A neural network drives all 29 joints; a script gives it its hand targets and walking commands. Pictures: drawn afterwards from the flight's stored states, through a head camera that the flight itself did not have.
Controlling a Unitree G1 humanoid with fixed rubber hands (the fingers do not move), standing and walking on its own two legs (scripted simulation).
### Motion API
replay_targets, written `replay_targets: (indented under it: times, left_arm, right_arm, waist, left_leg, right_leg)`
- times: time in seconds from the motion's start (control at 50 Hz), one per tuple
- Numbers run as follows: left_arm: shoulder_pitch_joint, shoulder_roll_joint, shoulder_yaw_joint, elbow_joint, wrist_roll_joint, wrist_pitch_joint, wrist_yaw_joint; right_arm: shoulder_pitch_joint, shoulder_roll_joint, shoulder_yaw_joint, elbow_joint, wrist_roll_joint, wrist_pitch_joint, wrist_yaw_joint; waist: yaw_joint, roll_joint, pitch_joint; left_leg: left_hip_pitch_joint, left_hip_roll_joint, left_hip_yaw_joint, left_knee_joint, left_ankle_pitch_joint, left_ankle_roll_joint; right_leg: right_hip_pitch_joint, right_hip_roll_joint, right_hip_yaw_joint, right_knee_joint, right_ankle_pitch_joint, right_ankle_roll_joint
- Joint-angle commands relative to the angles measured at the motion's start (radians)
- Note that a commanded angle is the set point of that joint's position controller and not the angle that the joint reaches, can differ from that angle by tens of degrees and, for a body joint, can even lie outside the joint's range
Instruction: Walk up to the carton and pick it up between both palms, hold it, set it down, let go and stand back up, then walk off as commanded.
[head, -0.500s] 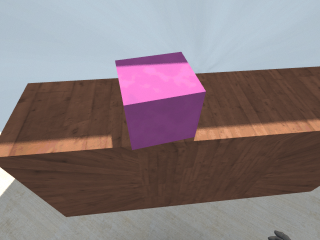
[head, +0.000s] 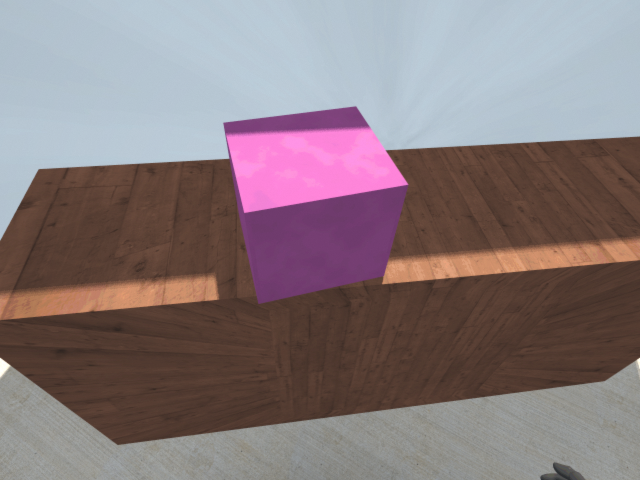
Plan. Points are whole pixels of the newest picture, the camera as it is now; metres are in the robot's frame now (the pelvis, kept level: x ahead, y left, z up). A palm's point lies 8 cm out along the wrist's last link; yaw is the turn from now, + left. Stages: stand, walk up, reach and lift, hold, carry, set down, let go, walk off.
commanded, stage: walk up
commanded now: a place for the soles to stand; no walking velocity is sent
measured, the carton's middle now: (308, 203) +0.54 +0.01 +0.04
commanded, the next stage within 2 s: none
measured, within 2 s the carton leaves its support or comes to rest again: neither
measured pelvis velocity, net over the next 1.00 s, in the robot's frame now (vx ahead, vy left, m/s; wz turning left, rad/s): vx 0.08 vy -0.01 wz -0.07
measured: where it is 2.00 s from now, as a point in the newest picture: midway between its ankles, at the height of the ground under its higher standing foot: outside the picture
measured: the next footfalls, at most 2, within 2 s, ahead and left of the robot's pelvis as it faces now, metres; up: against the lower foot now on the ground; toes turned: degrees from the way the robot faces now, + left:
left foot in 1.10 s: +0.23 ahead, +0.09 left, +0.00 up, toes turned +3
right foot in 1.84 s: +0.16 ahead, -0.13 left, +0.00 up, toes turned +3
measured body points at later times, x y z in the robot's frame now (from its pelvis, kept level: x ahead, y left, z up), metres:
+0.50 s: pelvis +0.00 +0.00 +0.00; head +0.03 +0.00 +0.45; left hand +0.12 +0.31 -0.10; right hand +0.11 -0.33 -0.09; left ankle -0.01 +0.11 -0.72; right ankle +0.03 -0.13 -0.72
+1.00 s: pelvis +0.08 -0.01 +0.01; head +0.11 -0.01 +0.46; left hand +0.13 +0.31 -0.09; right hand +0.18 -0.35 -0.08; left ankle +0.12 +0.09 -0.68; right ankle +0.03 -0.14 -0.72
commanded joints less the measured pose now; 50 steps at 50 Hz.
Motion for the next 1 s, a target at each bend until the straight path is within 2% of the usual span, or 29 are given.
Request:
replay_targets:
  times: [0.0,0.04,0.08,0.12,0.14,0.16,0.2,0.24,0.26,0.3,0.32,0.34,0.38,0.44,0.48,0.5,0.52,0.56,0.6,0.64,0.66,0.68,0.7,0.72,0.74,0.78,0.82,0.9,0.98]
  left_arm:
    - [-0.091,0.251,0.078,-0.023,0.016,-0.043,0.018]
    - [-0.11,0.214,0.071,-0.023,0.004,-0.04,0.013]
    - [-0.11,0.18,0.06,-0.032,-0.01,-0.041,0.008]
    - [-0.089,0.16,0.059,-0.015,-0.016,-0.031,0.004]
    - [-0.066,0.182,0.068,-0.006,-0.012,-0.024,0.005]
    - [-0.047,0.182,0.07,-0.005,-0.01,-0.024,0.002]
    - [-0.016,0.171,0.069,0.001,-0.006,-0.036,-0.002]
    - [-0.016,0.199,0.077,0.001,-0.003,-0.054,0.001]
    - [-0.02,0.214,0.08,-0.005,-0.004,-0.059,0.005]
    - [-0.034,0.232,0.077,-0.016,-0.001,-0.059,0.013]
    - [-0.052,0.237,0.074,-0.02,0.001,-0.056,0.016]
    - [-0.077,0.233,0.071,-0.02,0.002,-0.053,0.018]
    - [-0.115,0.206,0.059,-0.024,-0.002,-0.048,0.018]
    - [-0.095,0.174,0.058,-0.017,-0.015,-0.043,0.012]
    - [-0.053,0.183,0.066,-0.012,-0.014,-0.037,0.011]
    - [-0.023,0.213,0.099,-0.06,0.004,-0.057,-0.015]
    - [-0.046,0.227,0.099,-0.063,0.015,-0.062,-0.028]
    - [-0.053,0.238,0.104,-0.054,0.015,-0.068,-0.042]
    - [-0.008,0.223,0.107,-0.027,0.008,-0.078,-0.052]
    - [0.116,0.211,0.118,0.016,0.004,-0.09,-0.048]
    - [0.212,0.238,0.134,0.043,0.005,-0.095,-0.036]
    - [0.288,0.32,0.16,0.041,0.015,-0.105,-0.018]
    - [0.228,0.332,0.149,0.008,0.009,-0.114,-0.009]
    - [0.188,0.323,0.143,-0.005,-0.005,-0.109,-0.004]
    - [0.167,0.316,0.136,-0.014,-0.009,-0.11,0.002]
    - [0.143,0.267,0.119,-0.022,-0.019,-0.112,0.01]
    - [0.179,0.253,0.114,-0.027,-0.022,-0.112,0.016]
    - [0.233,0.26,0.121,-0.03,-0.014,-0.111,0.023]
    - [0.173,0.264,0.107,-0.03,-0.013,-0.108,0.023]
  right_arm:
    - [-0.011,-0.174,-0.048,-0.023,0.009,-0.01,-0.004]
    - [0.038,-0.161,-0.05,0.011,0.009,-0.03,-0.004]
    - [0.058,-0.184,-0.059,0.02,-0.002,-0.046,-0.012]
    - [-0.002,-0.242,-0.068,-0.001,-0.009,-0.055,-0.016]
    - [-0.041,-0.261,-0.07,-0.012,-0.01,-0.057,-0.014]
    - [-0.056,-0.264,-0.074,-0.019,-0.01,-0.058,-0.012]
    - [-0.073,-0.255,-0.072,-0.034,-0.01,-0.056,-0.009]
    - [-0.035,-0.212,-0.061,-0.042,0.0,-0.05,-0.01]
    - [-0.037,-0.189,-0.055,-0.049,0.009,-0.046,-0.013]
    - [-0.033,-0.158,-0.049,-0.047,0.015,-0.031,-0.013]
    - [-0.028,-0.148,-0.046,-0.043,0.014,-0.029,-0.014]
    - [-0.019,-0.147,-0.045,-0.032,0.012,-0.03,-0.014]
    - [-0.006,-0.167,-0.05,-0.008,0.008,-0.043,-0.012]
    - [-0.003,-0.244,-0.068,-0.002,0.0,-0.054,-0.011]
    - [-0.052,-0.255,-0.071,-0.021,0.0,-0.052,-0.01]
    - [0.057,-0.303,-0.102,-0.038,-0.004,-0.067,0.016]
    - [0.073,-0.329,-0.116,-0.03,-0.009,-0.071,0.026]
    - [0.059,-0.336,-0.124,-0.043,-0.009,-0.07,0.031]
    - [0.021,-0.317,-0.116,-0.054,-0.009,-0.073,0.035]
    - [-0.026,-0.265,-0.098,-0.075,-0.011,-0.07,0.04]
    - [-0.045,-0.215,-0.082,-0.089,-0.01,-0.066,0.041]
    - [-0.091,-0.149,-0.058,-0.123,0.0,-0.063,0.047]
    - [-0.08,-0.158,-0.047,-0.121,0.005,-0.054,0.04]
    - [-0.068,-0.217,-0.056,-0.105,0.003,-0.049,0.032]
    - [-0.047,-0.223,-0.054,-0.097,0.006,-0.049,0.032]
    - [-0.008,-0.197,-0.046,-0.094,0.011,-0.049,0.03]
    - [-0.001,-0.192,-0.046,-0.099,0.012,-0.047,0.032]
    - [-0.079,-0.19,-0.051,-0.118,0.008,-0.053,0.032]
    - [-0.096,-0.167,-0.053,-0.111,0.01,-0.07,0.026]
  waist:
    - [-0.014,-0.166,0.026]
    - [-0.044,-0.131,-0.048]
    - [-0.051,-0.042,-0.131]
    - [-0.023,0.052,-0.097]
    - [-0.004,0.075,-0.064]
    - [0.007,0.079,-0.045]
    - [0.026,0.1,-0.066]
    - [0.005,0.028,-0.143]
    - [-0.001,-0.013,-0.168]
    - [-0.01,-0.077,-0.175]
    - [-0.017,-0.113,-0.158]
    - [-0.026,-0.126,-0.135]
    - [-0.045,-0.082,-0.121]
    - [-0.036,0.051,-0.118]
    - [-0.007,0.069,-0.107]
    - [-0.027,0.146,-0.167]
    - [-0.051,0.159,-0.117]
    - [-0.057,0.165,-0.026]
    - [-0.023,0.136,-0.015]
    - [0.041,0.092,-0.092]
    - [0.091,-0.016,-0.139]
    - [0.146,-0.232,-0.136]
    - [0.097,-0.181,-0.106]
    - [0.08,-0.076,-0.085]
    - [0.062,-0.057,-0.07]
    - [0.038,-0.092,-0.062]
    - [0.044,-0.099,-0.108]
    - [0.079,-0.077,-0.11]
    - [0.056,-0.079,-0.054]
  left_leg:
    - [-0.062,-0.041,-0.146,0.007,-0.155,0.014]
    - [0.066,-0.058,-0.096,-0.17,0.033,0.016]
    - [0.189,0.025,-0.166,-0.253,0.15,0.037]
    - [0.125,0.217,-0.297,-0.371,0.075,0.12]
    - [0.063,0.296,-0.325,-0.385,0.098,0.171]
    - [0.034,0.315,-0.31,-0.37,0.183,0.19]
    - [0.047,0.253,-0.214,-0.278,0.325,0.147]
    - [0.054,0.125,-0.08,-0.116,0.425,0.057]
    - [0.051,0.063,-0.04,-0.042,0.396,0.027]
    - [0.019,-0.031,-0.077,0.024,0.094,0.009]
    - [0.012,-0.047,-0.101,-0.006,-0.019,0.011]
    - [0.023,-0.048,-0.113,-0.053,-0.04,0.015]
    - [0.123,-0.007,-0.132,-0.156,0.073,0.032]
    - [0.137,0.209,-0.234,-0.282,0.229,0.127]
    - [0.097,0.264,-0.219,-0.249,0.391,0.171]
    - [0.194,0.264,-0.282,-0.33,-0.061,0.19]
    - [0.213,0.312,-0.36,-0.422,-0.347,0.218]
    - [0.2,0.36,-0.406,-0.491,-0.418,0.23]
    - [0.134,0.308,-0.3,-0.433,-0.28,0.194]
    - [0.031,0.176,-0.142,-0.238,-0.127,0.13]
    - [-0.111,0.09,-0.048,-0.011,-0.06,0.083]
    - [-0.403,-0.046,-0.028,0.284,-0.037,0.013]
    - [-0.543,-0.109,-0.123,0.339,-0.128,-0.011]
    - [-0.509,-0.062,-0.195,0.335,-0.126,-0.005]
    - [-0.491,-0.043,-0.215,0.327,-0.099,0.005]
    - [-0.445,-0.017,-0.206,0.3,-0.031,0.001]
    - [-0.416,-0.025,-0.185,0.27,0.005,0.001]
    - [-0.427,-0.018,-0.167,0.16,0.03,0.007]
    - [-0.303,-0.014,-0.146,0.028,0.099,0.02]
  right_leg:
    - [-0.123,-0.239,0.467,-0.358,-0.153,-0.201]
    - [-0.098,-0.187,0.339,-0.261,0.073,-0.15]
    - [-0.131,-0.137,0.25,-0.136,0.223,-0.093]
    - [-0.144,-0.014,0.044,0.037,0.116,-0.028]
    - [-0.124,-0.018,-0.018,0.099,-0.072,-0.025]
    - [-0.096,-0.034,-0.038,0.114,-0.121,-0.027]
    - [-0.037,-0.054,-0.032,-0.007,-0.038,-0.041]
    - [0.051,-0.092,0.064,-0.062,0.387,-0.082]
    - [0.055,-0.126,0.148,-0.065,0.506,-0.12]
    - [0.036,-0.208,0.365,-0.142,0.431,-0.205]
    - [0.022,-0.226,0.413,-0.18,0.38,-0.216]
    - [-0.005,-0.224,0.413,-0.197,0.344,-0.205]
    - [-0.102,-0.176,0.317,-0.17,0.319,-0.144]
    - [-0.124,-0.034,0.045,0.059,0.255,-0.046]
    - [-0.076,-0.04,-0.023,0.089,0.124,-0.037]
    - [-0.14,-0.03,-0.055,0.063,-0.225,-0.06]
    - [-0.223,-0.049,-0.074,0.101,-0.259,-0.038]
    - [-0.31,-0.076,-0.092,0.108,-0.277,-0.014]
    - [-0.191,-0.084,-0.106,-0.012,-0.189,-0.013]
    - [0.076,-0.032,-0.107,-0.149,-0.06,-0.031]
    - [0.263,-0.045,0.007,-0.234,-0.109,-0.061]
    - [0.433,-0.237,0.484,-0.384,-0.202,-0.143]
    - [0.464,-0.346,0.745,-0.431,-0.102,-0.216]
    - [0.42,-0.362,0.712,-0.396,-0.043,-0.236]
    - [0.391,-0.34,0.638,-0.355,0.11,-0.221]
    - [0.399,-0.27,0.435,-0.279,0.527,-0.176]
    - [0.434,-0.235,0.355,-0.233,0.705,-0.156]
    - [0.401,-0.246,0.359,-0.211,0.643,-0.198]
    - [0.233,-0.249,0.296,-0.173,0.647,-0.233]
